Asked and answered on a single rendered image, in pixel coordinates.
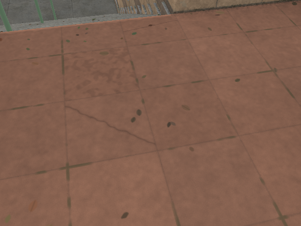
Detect stairs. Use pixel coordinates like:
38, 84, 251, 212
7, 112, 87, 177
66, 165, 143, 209
0, 13, 161, 32

